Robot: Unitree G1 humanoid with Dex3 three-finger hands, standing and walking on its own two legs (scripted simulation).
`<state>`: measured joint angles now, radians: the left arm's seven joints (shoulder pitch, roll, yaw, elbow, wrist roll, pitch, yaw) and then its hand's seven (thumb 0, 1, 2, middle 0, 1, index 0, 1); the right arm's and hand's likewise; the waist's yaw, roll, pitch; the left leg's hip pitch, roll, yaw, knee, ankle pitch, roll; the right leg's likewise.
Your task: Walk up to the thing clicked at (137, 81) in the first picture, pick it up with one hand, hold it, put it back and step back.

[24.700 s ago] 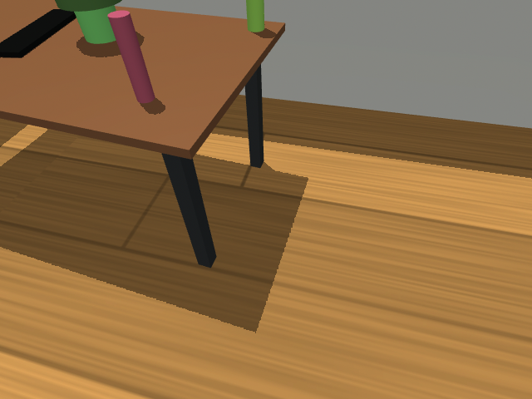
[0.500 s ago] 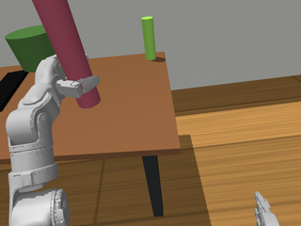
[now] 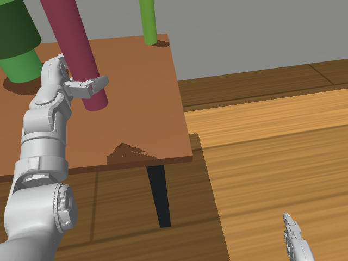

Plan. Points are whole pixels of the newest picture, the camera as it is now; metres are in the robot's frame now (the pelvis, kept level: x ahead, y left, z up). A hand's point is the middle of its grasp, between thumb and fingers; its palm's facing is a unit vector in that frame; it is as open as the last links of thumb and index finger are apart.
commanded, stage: crouch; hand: left
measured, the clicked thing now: (78, 55) +0.46 +0.18 +0.28
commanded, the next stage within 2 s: lower in 1.28 s
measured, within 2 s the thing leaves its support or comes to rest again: neither
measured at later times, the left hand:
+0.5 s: hand (93, 75) +0.52 +0.19 +0.20, palm faces +0.15 -0.99 +0.01, open 8.8 cm
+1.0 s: hand (98, 77) +0.55 +0.19 +0.18, palm faces +0.15 -0.99 +0.02, open 8.8 cm
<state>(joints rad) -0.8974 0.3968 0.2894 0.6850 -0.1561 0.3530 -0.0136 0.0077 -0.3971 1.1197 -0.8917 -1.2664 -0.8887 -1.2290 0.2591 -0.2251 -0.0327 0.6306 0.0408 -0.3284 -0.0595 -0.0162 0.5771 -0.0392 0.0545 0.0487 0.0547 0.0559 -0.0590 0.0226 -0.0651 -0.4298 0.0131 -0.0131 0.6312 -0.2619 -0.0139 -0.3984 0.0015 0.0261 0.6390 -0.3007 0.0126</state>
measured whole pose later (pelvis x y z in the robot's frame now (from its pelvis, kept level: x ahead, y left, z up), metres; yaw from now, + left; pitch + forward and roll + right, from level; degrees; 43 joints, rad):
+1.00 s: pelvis +0.03 +0.01 -0.01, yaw -1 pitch +12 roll -2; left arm -1.04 0.50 0.35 1.10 -0.10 -0.05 -0.05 0.01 -0.41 1.13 -0.90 -1.26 -0.90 -1.22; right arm 0.24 -0.23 -0.02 0.45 0.01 -0.12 -0.02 -0.01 0.53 -0.05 0.06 0.05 0.06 0.06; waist -0.14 0.02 -0.09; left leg -0.60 0.04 -0.01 0.73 -0.34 0.00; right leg -0.55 0.03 0.03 0.67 -0.34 0.02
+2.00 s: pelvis +0.03 +0.01 -0.04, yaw -3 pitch +21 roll -3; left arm -1.10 0.62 0.43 1.21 -0.03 -0.18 -0.06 0.01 -0.41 1.13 -0.92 -1.24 -0.91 -1.20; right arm 0.25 -0.23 -0.01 0.25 -0.03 -0.01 0.01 -0.01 0.51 -0.06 0.06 0.05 0.06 0.06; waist -0.23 0.04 -0.12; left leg -0.89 0.06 -0.02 0.94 -0.43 0.00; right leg -0.82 0.05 0.02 0.86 -0.41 0.02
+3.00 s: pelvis +0.03 +0.01 -0.06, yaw -3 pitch +25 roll -4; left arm -1.10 0.64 0.46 1.25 -0.02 -0.26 -0.05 0.01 -0.38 1.06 -0.94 -1.17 -0.94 -1.13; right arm 0.29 -0.24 0.00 0.08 -0.05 0.04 0.03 -0.01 0.51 -0.05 0.06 0.05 0.06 0.06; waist -0.26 0.03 -0.14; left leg -1.02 0.06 -0.03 1.06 -0.47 0.00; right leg -0.95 0.05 0.01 0.98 -0.46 0.02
